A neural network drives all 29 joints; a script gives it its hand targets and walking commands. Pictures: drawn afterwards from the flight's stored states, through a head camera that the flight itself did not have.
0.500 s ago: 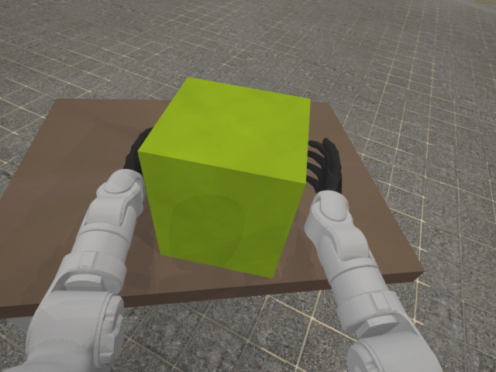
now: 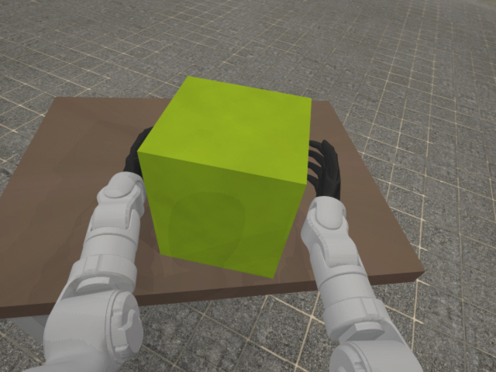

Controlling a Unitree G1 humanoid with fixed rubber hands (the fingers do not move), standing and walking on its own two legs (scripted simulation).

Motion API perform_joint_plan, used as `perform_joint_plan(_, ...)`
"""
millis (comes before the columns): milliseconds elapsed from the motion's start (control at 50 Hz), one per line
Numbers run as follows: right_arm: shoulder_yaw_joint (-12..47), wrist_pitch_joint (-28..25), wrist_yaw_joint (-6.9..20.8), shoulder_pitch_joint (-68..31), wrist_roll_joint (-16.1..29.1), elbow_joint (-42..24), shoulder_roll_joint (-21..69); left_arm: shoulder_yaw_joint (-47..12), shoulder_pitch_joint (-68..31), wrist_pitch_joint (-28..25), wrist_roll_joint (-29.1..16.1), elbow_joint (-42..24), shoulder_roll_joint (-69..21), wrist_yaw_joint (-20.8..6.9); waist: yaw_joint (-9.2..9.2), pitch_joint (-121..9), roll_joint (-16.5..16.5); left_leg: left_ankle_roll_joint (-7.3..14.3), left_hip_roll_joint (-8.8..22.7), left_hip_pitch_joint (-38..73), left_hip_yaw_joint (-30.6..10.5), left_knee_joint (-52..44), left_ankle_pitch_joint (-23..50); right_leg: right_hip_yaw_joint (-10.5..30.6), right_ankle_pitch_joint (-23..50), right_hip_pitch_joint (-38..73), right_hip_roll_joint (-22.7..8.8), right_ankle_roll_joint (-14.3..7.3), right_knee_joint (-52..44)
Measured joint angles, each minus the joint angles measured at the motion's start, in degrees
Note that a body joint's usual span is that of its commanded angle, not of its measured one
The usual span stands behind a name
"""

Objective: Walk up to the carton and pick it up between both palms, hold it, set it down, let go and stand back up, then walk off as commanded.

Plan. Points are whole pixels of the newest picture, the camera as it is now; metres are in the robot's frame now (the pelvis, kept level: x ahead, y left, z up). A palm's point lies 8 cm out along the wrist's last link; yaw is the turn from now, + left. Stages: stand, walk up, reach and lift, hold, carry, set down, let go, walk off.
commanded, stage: reach and lift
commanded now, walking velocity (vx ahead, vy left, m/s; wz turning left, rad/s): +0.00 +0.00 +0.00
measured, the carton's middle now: (231, 180) +0.42 +0.00 +0.09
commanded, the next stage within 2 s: none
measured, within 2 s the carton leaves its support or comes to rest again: leaves its support in 0.28 s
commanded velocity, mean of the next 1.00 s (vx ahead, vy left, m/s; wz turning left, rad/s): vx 0.00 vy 0.00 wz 0.00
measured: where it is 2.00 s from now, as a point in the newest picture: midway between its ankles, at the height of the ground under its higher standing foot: outside the picture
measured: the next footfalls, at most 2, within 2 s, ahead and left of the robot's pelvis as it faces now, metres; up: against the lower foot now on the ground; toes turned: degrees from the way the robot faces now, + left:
none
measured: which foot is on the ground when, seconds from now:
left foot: down 0.00-1.00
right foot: down 0.00-1.00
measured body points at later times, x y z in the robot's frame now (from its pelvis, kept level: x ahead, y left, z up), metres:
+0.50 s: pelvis -0.01 +0.00 +0.00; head -0.02 +0.04 +0.45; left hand +0.43 +0.14 +0.13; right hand +0.36 -0.16 +0.15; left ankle +0.01 +0.10 -0.75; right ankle +0.00 -0.14 -0.75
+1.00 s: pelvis -0.01 -0.01 +0.00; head -0.03 +0.03 +0.45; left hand +0.42 +0.14 +0.16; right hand +0.37 -0.16 +0.16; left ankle +0.01 +0.10 -0.75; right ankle +0.00 -0.14 -0.75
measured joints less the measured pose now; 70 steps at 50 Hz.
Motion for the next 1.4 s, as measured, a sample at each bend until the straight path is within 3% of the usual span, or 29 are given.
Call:
perform_joint_plan(120,-0.01,-1.57,0.06,1.05,-0.01,-0.02,0.02,-1.17,0.0,0.22,0.18,-0.02,-0.07,0.57,0.0,-0.33,0.0,0.0,0.0,0.0,0.0,-0.07,0.0,0.0,0.09,0.11,0.0,0.01,-0.3)
perform_joint_plan(380,-1.06,-11.02,-0.57,2.8,-0.01,0.51,0.03,-2.77,0.99,-3.29,1.61,-1.22,-1.96,1.43,0.0,-1.13,0.0,0.0,0.0,0.01,0.0,-0.09,0.46,0.0,0.62,0.23,-0.01,0.14,-0.55)
perform_joint_plan(560,-3.38,-15.55,0.97,0.88,0.0,6.18,0.04,-1.12,2.05,-4.43,4.8,-1.4,-3.27,2.34,0.19,-3.23,-0.01,0.0,0.0,0.62,0.0,-0.88,1.25,0.0,1.12,0.59,-0.01,0.14,-0.79)
perform_joint_plan(780,-3.82,-8.63,1.56,0.49,0.22,7.59,-0.72,-3.38,2.63,3.89,5.29,-2.51,-3.28,4.05,1.18,-3.21,-0.07,0.01,0.0,1.78,0.0,-2.96,2.51,0.0,1.47,0.96,-0.01,0.14,-1.22)
perform_joint_plan(900,-1.81,-6.94,2.26,0.78,5.5,4.13,-2.31,-7.77,3.29,10.46,5.29,-11.84,-3.27,5.69,1.18,-3.22,-0.08,0.01,0.0,1.84,0.0,-3.11,2.46,0.0,1.24,0.96,-0.01,0.14,-1.22)
perform_joint_plan(1060,1.97,-0.95,1.44,-1.82,9.65,1.19,-4.78,-6.1,2.73,16.11,5.29,-16.79,-3.56,5.73,1.19,-3.23,-0.08,0.01,0.0,2.15,0.0,-3.11,2.44,0.0,1.31,1.26,-0.01,0.14,-1.22)
perform_joint_plan(1220,3.79,1.03,1.18,-2.12,10.8,1.1,-5.13,-5.65,4.44,20.91,5.29,-21.96,-3.71,5.77,1.19,-3.22,-0.08,0.01,0.0,2.65,0.01,-2.9,2.64,0.0,1.6,1.87,-0.01,0.14,-1.22)
perform_joint_plan(1400,4.22,5.24,2.48,-4.48,12.13,0.85,-7.54,-6.87,3.55,24.94,5.3,-24.07,-4.2,7.92,1.18,-3.22,-0.07,0.01,0.0,2.65,0.01,-2.64,3.31,0.0,2.4,1.99,-0.01,0.14,-1.22)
